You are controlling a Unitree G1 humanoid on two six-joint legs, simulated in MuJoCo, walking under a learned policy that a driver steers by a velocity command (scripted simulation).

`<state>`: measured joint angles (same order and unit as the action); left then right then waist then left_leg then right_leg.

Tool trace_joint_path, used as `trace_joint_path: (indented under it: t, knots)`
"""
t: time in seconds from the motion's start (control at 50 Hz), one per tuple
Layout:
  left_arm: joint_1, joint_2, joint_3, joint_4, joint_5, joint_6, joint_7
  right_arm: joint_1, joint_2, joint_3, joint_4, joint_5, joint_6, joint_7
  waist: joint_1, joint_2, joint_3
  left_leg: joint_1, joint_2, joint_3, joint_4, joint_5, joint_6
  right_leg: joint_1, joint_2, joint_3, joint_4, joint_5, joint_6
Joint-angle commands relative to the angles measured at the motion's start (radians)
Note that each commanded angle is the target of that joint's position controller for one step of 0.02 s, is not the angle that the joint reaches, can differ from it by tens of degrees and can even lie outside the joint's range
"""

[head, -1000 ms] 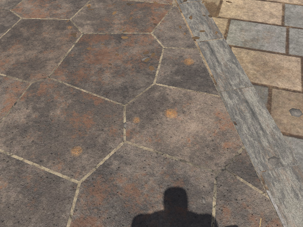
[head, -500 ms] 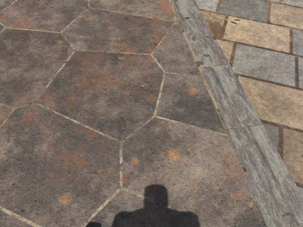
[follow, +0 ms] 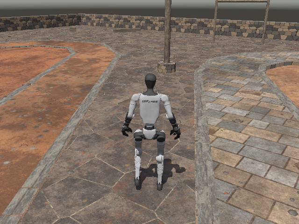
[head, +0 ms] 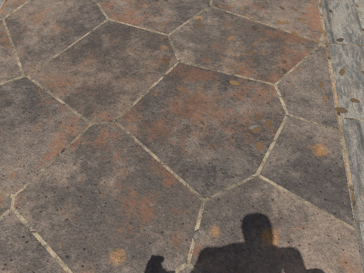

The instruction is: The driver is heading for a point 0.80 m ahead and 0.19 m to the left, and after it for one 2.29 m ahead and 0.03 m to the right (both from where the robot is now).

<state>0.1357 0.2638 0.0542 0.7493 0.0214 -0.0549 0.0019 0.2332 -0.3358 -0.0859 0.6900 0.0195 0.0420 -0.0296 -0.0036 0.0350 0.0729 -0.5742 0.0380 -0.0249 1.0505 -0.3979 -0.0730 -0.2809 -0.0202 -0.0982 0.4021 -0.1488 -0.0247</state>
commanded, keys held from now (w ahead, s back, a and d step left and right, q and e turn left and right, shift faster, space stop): q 0.56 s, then no key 0.26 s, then w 0.18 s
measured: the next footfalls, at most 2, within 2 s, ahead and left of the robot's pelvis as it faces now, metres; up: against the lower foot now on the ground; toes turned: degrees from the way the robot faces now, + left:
left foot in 0.22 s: +0.12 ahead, +0.15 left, +0.00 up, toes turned +10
right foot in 0.66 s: +0.17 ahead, -0.08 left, +0.00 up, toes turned +26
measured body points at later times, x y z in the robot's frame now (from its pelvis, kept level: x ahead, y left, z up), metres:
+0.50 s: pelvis +0.06 +0.04 +0.00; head +0.10 +0.07 +0.45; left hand +0.14 +0.36 -0.11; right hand +0.30 -0.19 -0.07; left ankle +0.08 +0.14 -0.74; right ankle +0.12 -0.11 -0.69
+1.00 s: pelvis +0.08 +0.02 +0.00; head +0.09 +0.03 +0.44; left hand +0.06 +0.31 -0.12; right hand +0.31 -0.17 -0.11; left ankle -0.01 +0.12 -0.74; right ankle +0.13 -0.10 -0.74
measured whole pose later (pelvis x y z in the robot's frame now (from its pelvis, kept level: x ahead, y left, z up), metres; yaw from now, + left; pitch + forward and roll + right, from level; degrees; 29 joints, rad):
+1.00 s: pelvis +0.08 +0.02 +0.00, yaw +26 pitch +0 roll +0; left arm 0.21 0.27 0.04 0.79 -0.02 0.01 0.01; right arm 0.23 -0.28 -0.05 0.70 0.02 0.02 -0.02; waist 0.02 0.00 0.01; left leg -0.16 -0.01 -0.03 0.46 -0.31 0.00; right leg -0.24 -0.02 0.02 0.51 -0.28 0.00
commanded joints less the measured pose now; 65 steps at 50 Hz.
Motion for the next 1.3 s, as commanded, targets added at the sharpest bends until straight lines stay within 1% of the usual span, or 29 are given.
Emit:
trace_joint_path:
  t: [0.02, 0.14, 0.2, 0.22, 0.24, 0.26, 0.28, 0.3, 0.32, 0.38, 0.5, 0.64, 0.66, 0.68, 0.7, 0.72, 0.74, 0.78, 0.84, 0.86, 0.9, 0.96, 1.0, 1.02, 1.04, 1.08, 1.14, 1.22, 1.3]
  knots:
    - [-0.069, 0.168, 0.048, -0.059, -0.011, -0.003, 0.014, 0.057, -0.028, -0.007, -0.075, -0.005, 0.004, 0.012, -0.018, -0.156, -0.167, 0.072, 0.043, -0.010, -0.121, 0.135, 0.005, 0.111, -0.280, 0.116, -0.142, 0.460, -0.208]
    - [-0.054, 0.221, 0.065, -0.028, -0.041, 0.022, 0.005, -0.060, -0.063, -0.020, -0.144, -0.006, 0.023, 0.048, 0.012, -0.152, -0.131, 0.159, 0.027, 0.046, -0.345, 0.147, 0.060, 0.156, -0.308, 0.051, -0.095, 0.288, -0.165]
    - [-0.041, 0.215, 0.066, -0.008, -0.060, 0.031, 0.001, -0.032, -0.080, -0.036, -0.145, -0.010, 0.026, 0.051, -0.017, -0.125, -0.131, 0.297, -0.019, 0.079, -0.557, 0.255, 0.116, 0.145, -0.276, 0.003, 0.054, 0.227, -0.087]
    - [0.025, 0.180, 0.058, 0.015, -0.046, 0.032, -0.004, 0.023, -0.145, -0.060, -0.136, -0.012, 0.022, 0.036, -0.025, -0.015, -0.168, 0.452, 0.010, -0.001, -0.633, 0.509, 0.161, 0.065, -0.208, -0.057, 0.213, 0.146, -0.018]
    - [0.039, 0.124, 0.035, -0.022, 0.010, 0.029, -0.010, 0.060, -0.276, -0.087, -0.153, -0.019, 0.019, 0.014, -0.001, 0.285, -0.206, 0.666, 0.265, -0.355, -0.620, 0.930, 0.305, -0.235, -0.064, -0.124, 0.545, -0.369, 0.083]
    - [-0.026, 0.134, 0.034, -0.045, 0.008, 0.031, -0.004, 0.062, -0.242, -0.069, -0.169, -0.041, -0.003, 0.022, -0.053, 0.237, -0.280, 0.643, 0.361, -0.514, -0.655, 0.884, 0.466, -0.357, 0.017, 0.065, 0.756, -0.570, 0.107]
    - [-0.070, 0.174, 0.045, -0.047, -0.018, 0.037, 0.000, 0.049, -0.202, -0.056, -0.163, -0.037, -0.024, 0.032, -0.066, 0.123, -0.260, 0.617, 0.309, -0.424, -0.668, 0.850, 0.440, -0.376, -0.005, 0.133, 0.828, -0.515, 0.097]
    - [-0.067, 0.168, 0.046, -0.046, -0.029, 0.041, 0.006, 0.009, -0.179, -0.050, -0.155, -0.024, -0.036, 0.029, -0.036, 0.088, -0.223, 0.583, 0.256, -0.351, -0.663, 0.774, 0.383, -0.388, -0.022, 0.149, 0.810, -0.436, 0.084]
    - [-0.062, 0.170, 0.048, -0.033, -0.020, 0.044, 0.016, -0.029, -0.154, -0.043, -0.158, -0.010, -0.037, 0.025, -0.021, 0.049, -0.204, 0.553, 0.221, -0.319, -0.667, 0.701, 0.340, -0.387, -0.035, 0.159, 0.763, -0.375, 0.082]
    - [-0.036, 0.164, 0.050, -0.029, -0.018, 0.050, 0.020, -0.092, -0.147, -0.035, -0.176, -0.019, -0.023, 0.010, 0.019, 0.084, -0.203, 0.451, 0.170, -0.285, -0.690, 0.667, 0.322, -0.280, -0.005, 0.152, 0.678, -0.273, 0.098]
    - [-0.056, 0.133, 0.036, -0.037, -0.023, 0.054, 0.014, -0.090, -0.168, -0.045, -0.174, -0.015, -0.011, -0.001, -0.005, 0.106, -0.196, 0.387, 0.137, -0.349, -0.695, 0.438, 0.314, -0.164, 0.035, 0.172, 0.404, -0.216, 0.110]
    - [0.028, 0.133, 0.043, -0.026, -0.020, 0.033, -0.015, -0.115, -0.125, -0.026, -0.166, -0.002, 0.004, 0.006, 0.029, 0.118, -0.186, 0.327, 0.080, -0.414, -0.611, 0.328, 0.231, 0.066, 0.034, 0.144, 0.015, -0.034, 0.043]
    - [0.042, 0.177, 0.051, -0.032, -0.003, 0.032, -0.012, -0.073, -0.089, -0.015, -0.157, -0.009, 0.002, 0.004, 0.014, 0.033, -0.187, 0.256, 0.022, -0.357, -0.528, 0.197, 0.172, 0.144, -0.085, 0.247, -0.051, 0.020, -0.002]
    - [-0.001, 0.256, 0.062, -0.047, 0.011, 0.040, -0.005, -0.019, -0.053, -0.005, -0.159, -0.020, -0.004, 0.005, -0.050, -0.206, -0.147, 0.112, -0.136, -0.174, -0.361, -0.066, 0.105, 0.169, -0.265, 0.457, -0.099, 0.149, -0.114]
    - [-0.001, 0.232, 0.057, -0.051, 0.032, 0.035, -0.004, -0.062, -0.123, -0.026, -0.170, -0.027, -0.014, -0.001, -0.005, -0.288, -0.122, 0.086, -0.140, -0.136, -0.157, -0.232, 0.059, 0.057, -0.380, 0.605, -0.140, 0.154, -0.257]
    - [-0.038, 0.204, 0.047, -0.067, 0.022, 0.030, 0.000, -0.060, -0.173, -0.046, -0.153, -0.019, -0.015, -0.003, -0.007, -0.220, -0.097, 0.077, -0.121, -0.168, -0.014, -0.197, 0.042, 0.045, -0.349, 0.562, -0.138, 0.133, -0.265]
    - [-0.074, 0.181, 0.041, -0.067, 0.005, 0.028, 0.005, -0.042, -0.168, -0.051, -0.128, -0.014, -0.010, -0.004, -0.024, -0.181, -0.084, 0.067, -0.120, -0.170, 0.043, -0.144, 0.028, 0.053, -0.289, 0.476, -0.118, 0.118, -0.221]
    - [-0.081, 0.143, 0.026, -0.061, -0.020, 0.026, 0.010, -0.021, -0.108, -0.038, -0.100, -0.018, 0.003, -0.008, -0.022, -0.164, -0.078, 0.048, -0.115, -0.180, 0.069, -0.076, -0.002, 0.104, -0.231, 0.388, -0.087, 0.170, -0.182]
    - [-0.038, 0.116, 0.015, -0.038, -0.017, 0.038, 0.011, -0.046, -0.027, -0.004, -0.100, -0.014, 0.001, -0.001, 0.000, -0.188, -0.123, 0.135, -0.068, -0.087, -0.161, -0.031, -0.022, 0.162, -0.169, 0.292, -0.084, 0.114, -0.164]
    - [-0.021, 0.126, 0.017, -0.030, -0.020, 0.044, 0.011, -0.072, -0.003, 0.009, -0.104, -0.015, -0.002, 0.004, 0.024, -0.215, -0.124, 0.186, -0.051, -0.041, -0.266, -0.024, -0.020, 0.154, -0.152, 0.286, -0.107, -0.042, -0.156]
    - [0.037, 0.203, 0.037, -0.016, -0.027, 0.059, 0.013, -0.111, -0.027, 0.009, -0.111, -0.005, -0.011, 0.011, 0.066, -0.263, -0.086, 0.236, -0.071, 0.032, -0.389, -0.073, -0.008, 0.122, -0.170, 0.336, -0.141, -0.237, -0.171]
    - [0.062, 0.214, 0.037, -0.006, -0.049, 0.063, 0.013, -0.031, -0.043, 0.004, -0.056, 0.000, -0.036, 0.015, 0.025, -0.199, -0.050, 0.414, -0.087, 0.070, -0.680, 0.111, 0.067, 0.028, -0.171, 0.355, -0.137, -0.348, -0.158]
    - [0.016, 0.121, 0.006, -0.019, -0.033, 0.038, 0.003, 0.100, -0.068, 0.000, -0.019, -0.004, -0.051, 0.007, -0.041, -0.108, -0.102, 0.667, 0.037, -0.086, -0.711, 0.111, 0.140, -0.159, -0.112, 0.279, 0.024, -0.304, -0.076]
    - [-0.029, 0.047, -0.013, -0.065, -0.025, 0.012, -0.004, 0.172, -0.171, -0.028, 0.008, -0.018, -0.054, 0.009, -0.048, 0.142, -0.123, 0.709, 0.180, -0.333, -0.749, -0.080, 0.234, -0.313, 0.039, 0.068, 0.258, -0.289, 0.004]
    - [-0.123, 0.116, 0.001, -0.098, -0.036, -0.007, -0.002, 0.192, -0.182, -0.034, 0.006, -0.022, -0.067, 0.020, -0.109, 0.177, -0.032, 0.648, 0.302, -0.530, -0.869, -0.160, 0.334, -0.432, 0.024, 0.084, 0.392, -0.395, 0.020]
    - [-0.088, 0.162, 0.026, -0.083, -0.060, -0.023, -0.013, 0.160, -0.107, -0.009, 0.010, -0.024, -0.097, 0.014, -0.071, 0.135, 0.047, 0.655, 0.288, -0.500, -0.900, -0.180, 0.339, -0.555, -0.043, 0.144, 0.577, -0.349, 0.002]
    - [-0.095, 0.133, 0.022, -0.075, -0.043, -0.039, -0.035, 0.141, -0.081, 0.001, 0.012, -0.012, -0.105, 0.012, -0.060, 0.092, 0.047, 0.676, 0.223, -0.339, -0.923, 0.048, 0.290, -0.576, -0.075, 0.127, 0.525, -0.164, 0.002]
    - [-0.146, 0.071, -0.005, -0.088, -0.037, -0.041, -0.058, 0.139, -0.105, -0.006, 0.014, -0.008, -0.103, 0.015, -0.070, 0.095, 0.019, 0.523, 0.148, -0.153, -0.927, 0.230, 0.264, -0.335, -0.032, 0.067, 0.291, 0.028, 0.044]
    - [-0.165, 0.112, -0.002, -0.110, -0.048, -0.034, -0.063, 0.171, -0.141, -0.018, 0.038, 0.004, -0.106, 0.019, -0.056, 0.095, 0.045, 0.480, 0.206, -0.153, -0.929, 0.233, 0.254, -0.220, -0.019, 0.079, 0.185, 0.078, 0.019]
Keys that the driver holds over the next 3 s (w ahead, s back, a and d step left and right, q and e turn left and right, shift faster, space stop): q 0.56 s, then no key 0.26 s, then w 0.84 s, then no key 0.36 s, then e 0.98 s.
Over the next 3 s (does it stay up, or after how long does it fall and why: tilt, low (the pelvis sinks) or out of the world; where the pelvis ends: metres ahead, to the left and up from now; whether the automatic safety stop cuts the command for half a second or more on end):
stays up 0.53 0.21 0.00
